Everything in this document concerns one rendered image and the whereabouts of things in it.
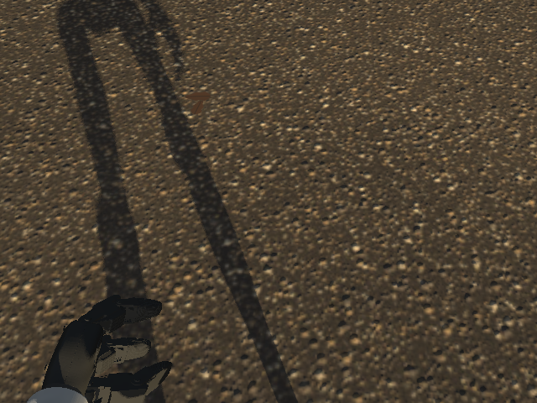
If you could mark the robot left hand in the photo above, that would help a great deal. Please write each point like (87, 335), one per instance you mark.
(83, 351)

